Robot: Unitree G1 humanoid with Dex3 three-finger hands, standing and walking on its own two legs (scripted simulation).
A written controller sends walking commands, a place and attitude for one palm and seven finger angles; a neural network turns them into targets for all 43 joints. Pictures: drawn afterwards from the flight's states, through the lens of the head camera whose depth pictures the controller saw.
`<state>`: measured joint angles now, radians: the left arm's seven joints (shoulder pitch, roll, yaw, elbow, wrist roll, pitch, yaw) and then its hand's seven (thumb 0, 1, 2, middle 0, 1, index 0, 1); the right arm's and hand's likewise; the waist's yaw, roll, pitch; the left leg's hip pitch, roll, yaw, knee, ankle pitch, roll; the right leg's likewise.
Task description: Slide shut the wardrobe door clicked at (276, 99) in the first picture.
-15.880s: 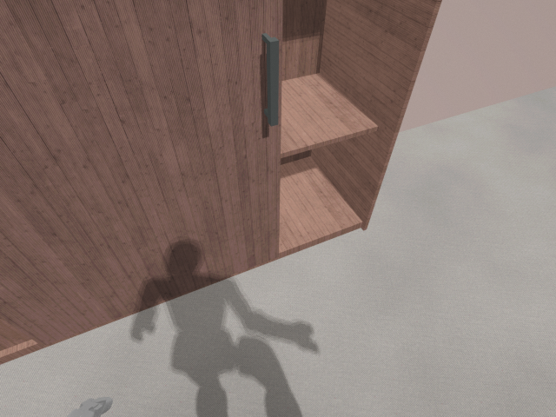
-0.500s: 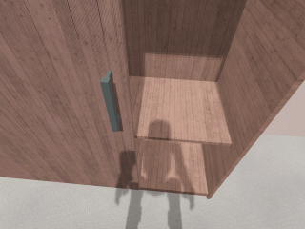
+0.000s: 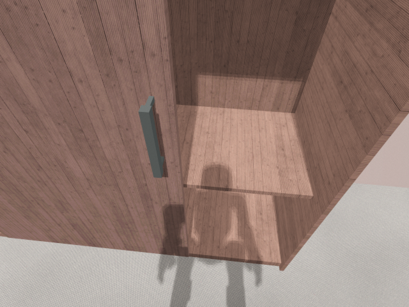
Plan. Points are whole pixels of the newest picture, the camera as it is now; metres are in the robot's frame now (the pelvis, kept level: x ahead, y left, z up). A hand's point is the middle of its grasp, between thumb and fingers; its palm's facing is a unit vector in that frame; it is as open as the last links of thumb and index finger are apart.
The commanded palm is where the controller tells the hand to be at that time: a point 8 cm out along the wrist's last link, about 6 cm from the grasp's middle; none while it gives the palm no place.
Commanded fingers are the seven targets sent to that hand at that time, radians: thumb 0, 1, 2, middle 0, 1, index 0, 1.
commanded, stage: look again from close up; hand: left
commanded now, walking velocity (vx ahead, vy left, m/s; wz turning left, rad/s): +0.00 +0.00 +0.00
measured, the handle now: (154, 140) +0.44 +0.15 +0.08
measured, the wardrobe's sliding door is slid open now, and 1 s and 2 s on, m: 0.44 0.44 0.44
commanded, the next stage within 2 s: raise the hand with hooked fingers in 0.08 s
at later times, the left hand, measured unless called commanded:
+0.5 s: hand (127, 259) +0.20 +0.16 +0.02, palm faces -0.04 -1.00 -0.04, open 8.0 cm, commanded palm +0.12 +0.24 -0.04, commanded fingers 0.00 0.50 0.73 -0.23 -0.56 -0.23 -0.56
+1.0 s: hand (97, 268) +0.18 +0.21 +0.01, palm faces -0.06 -1.00 -0.03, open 10.9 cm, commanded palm +0.15 +0.27 +0.02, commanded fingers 0.00 -0.08 0.48 -0.27 -0.93 -0.27 -0.93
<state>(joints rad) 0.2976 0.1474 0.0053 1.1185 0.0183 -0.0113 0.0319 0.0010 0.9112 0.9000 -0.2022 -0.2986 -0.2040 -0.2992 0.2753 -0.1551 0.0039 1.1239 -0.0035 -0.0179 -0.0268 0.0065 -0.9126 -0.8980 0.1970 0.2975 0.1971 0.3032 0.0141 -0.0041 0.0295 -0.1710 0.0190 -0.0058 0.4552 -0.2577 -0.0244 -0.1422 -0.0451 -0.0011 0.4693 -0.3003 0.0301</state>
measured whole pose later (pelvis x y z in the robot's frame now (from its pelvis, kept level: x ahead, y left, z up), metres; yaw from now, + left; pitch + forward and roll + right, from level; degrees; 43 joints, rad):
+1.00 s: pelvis -0.05 +0.00 -0.06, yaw +0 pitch +7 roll -2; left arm 0.31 0.30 0.27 0.03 -0.33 -0.15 -0.38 0.00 0.15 0.58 -0.26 -0.79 -0.26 -0.79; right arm 0.27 -0.18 0.05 0.59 0.05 -0.25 -0.09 0.02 -0.90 -0.90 0.20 0.30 0.20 0.30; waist -0.02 0.05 -0.09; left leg -0.68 0.04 -0.05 0.96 -0.41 -0.03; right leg -0.62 -0.02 -0.02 0.93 -0.44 0.02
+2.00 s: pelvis -0.02 +0.00 -0.02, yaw +1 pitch +2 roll -1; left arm 0.02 0.43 0.46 0.26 -0.37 -0.08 -0.54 -0.01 -0.50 0.30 -0.30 -1.20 -0.30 -1.20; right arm 0.29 -0.30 0.03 0.64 0.05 -0.29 -0.11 0.02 -0.90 -0.90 0.20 0.30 0.20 0.30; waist 0.00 0.05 -0.06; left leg -0.39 0.04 -0.04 0.68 -0.32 -0.03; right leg -0.33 -0.02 -0.03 0.64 -0.35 0.02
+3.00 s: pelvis -0.02 +0.00 -0.02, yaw +1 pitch +3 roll -1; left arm -0.15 0.37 0.37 0.37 -0.29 -0.10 -0.43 -0.01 -0.50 0.30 -0.30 -1.20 -0.31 -1.20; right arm 0.29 -0.27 0.03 0.65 0.05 -0.26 -0.11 0.01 -0.90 -0.90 0.20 0.30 0.20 0.30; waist -0.01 0.05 -0.06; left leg -0.40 0.03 -0.03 0.66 -0.32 -0.02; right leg -0.35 -0.03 -0.01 0.64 -0.35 0.03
